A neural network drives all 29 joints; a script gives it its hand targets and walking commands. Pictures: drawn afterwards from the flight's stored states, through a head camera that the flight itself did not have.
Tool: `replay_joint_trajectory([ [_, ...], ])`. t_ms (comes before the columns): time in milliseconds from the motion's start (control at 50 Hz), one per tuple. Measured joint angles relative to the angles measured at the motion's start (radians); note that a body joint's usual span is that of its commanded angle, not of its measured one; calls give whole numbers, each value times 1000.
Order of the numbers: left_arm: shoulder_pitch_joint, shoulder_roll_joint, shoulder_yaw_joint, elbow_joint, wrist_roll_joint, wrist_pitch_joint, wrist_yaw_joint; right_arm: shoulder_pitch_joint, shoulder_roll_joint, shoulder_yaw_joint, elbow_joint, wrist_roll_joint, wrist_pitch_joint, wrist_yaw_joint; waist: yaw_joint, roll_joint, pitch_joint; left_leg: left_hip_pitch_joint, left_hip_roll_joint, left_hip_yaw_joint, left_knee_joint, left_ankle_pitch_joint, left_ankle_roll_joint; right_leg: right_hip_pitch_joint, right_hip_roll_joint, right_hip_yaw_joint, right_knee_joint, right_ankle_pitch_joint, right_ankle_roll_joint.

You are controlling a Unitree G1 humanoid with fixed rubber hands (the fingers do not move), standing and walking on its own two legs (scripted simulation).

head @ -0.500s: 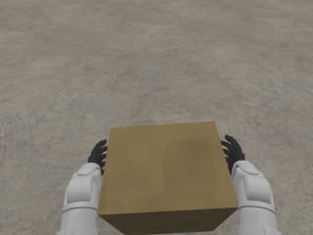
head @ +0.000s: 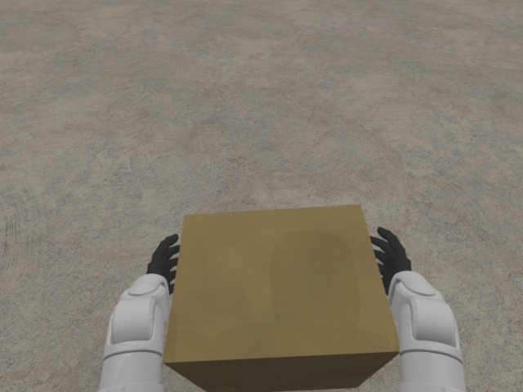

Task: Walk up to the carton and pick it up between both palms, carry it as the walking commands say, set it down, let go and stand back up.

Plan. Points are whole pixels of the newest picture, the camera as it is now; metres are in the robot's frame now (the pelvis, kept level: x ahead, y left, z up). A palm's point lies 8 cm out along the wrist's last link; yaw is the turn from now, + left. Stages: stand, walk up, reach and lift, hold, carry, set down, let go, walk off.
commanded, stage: hold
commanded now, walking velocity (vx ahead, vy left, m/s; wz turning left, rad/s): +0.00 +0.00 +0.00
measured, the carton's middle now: (278, 309) +0.26 -0.01 -0.04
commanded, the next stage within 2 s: carry in 0.80 s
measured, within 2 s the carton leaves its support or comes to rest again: neither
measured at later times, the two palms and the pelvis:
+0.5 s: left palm (158, 282) +0.27 +0.18 +0.03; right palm (394, 278) +0.28 -0.18 +0.05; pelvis +0.00 +0.00 +0.00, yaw +0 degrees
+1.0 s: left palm (161, 278) +0.27 +0.17 +0.04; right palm (403, 276) +0.27 -0.19 +0.06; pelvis -0.02 -0.01 -0.02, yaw -1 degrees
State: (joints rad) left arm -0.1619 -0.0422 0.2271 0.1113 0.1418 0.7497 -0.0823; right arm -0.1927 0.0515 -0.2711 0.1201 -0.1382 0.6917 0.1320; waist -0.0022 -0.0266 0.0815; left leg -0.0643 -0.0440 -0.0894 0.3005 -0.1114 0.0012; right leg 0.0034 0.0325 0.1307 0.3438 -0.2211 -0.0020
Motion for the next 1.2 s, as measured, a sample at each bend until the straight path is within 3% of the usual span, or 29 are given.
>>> replay_joint_trajectory([
  [820,-6,13,-11,-9,-3,3,-6,10,6,7,-28,-1,5,-13,-1,1,3,-25,-3,5,21,-5,4,-28,-4,-9,24,-5,3],
  [920,-37,27,-18,-41,-27,38,-2,-11,3,20,-83,-1,50,-38,17,-3,-71,-187,0,21,164,-59,-4,-197,-11,-58,179,-65,4],
  [960,-49,34,-25,-79,-43,65,10,-23,-2,26,-124,11,79,-50,20,8,-80,-239,12,26,211,-51,16,-242,1,-67,214,-70,-10],
  [1060,-59,35,-41,-171,-87,159,37,-27,-7,28,-234,40,183,-88,32,28,-101,-336,39,36,283,-75,-25,-340,23,-78,283,-70,-22],
  [1100,-51,25,-42,-218,-103,202,52,-14,-14,26,-289,67,230,-98,30,38,-104,-378,57,63,332,-76,-13,-375,31,-87,312,-68,-27],
  [1160,-13,6,-43,-299,-118,267,73,22,-9,18,-360,102,290,-118,22,18,-110,-421,55,99,469,-268,-10,-421,23,-81,340,-60,-24],
  [1200,20,-7,-47,-358,-124,311,82,48,0,17,-401,118,325,-136,13,-5,-112,-419,49,115,514,-307,-10,-447,13,-69,339,-40,-19],
])
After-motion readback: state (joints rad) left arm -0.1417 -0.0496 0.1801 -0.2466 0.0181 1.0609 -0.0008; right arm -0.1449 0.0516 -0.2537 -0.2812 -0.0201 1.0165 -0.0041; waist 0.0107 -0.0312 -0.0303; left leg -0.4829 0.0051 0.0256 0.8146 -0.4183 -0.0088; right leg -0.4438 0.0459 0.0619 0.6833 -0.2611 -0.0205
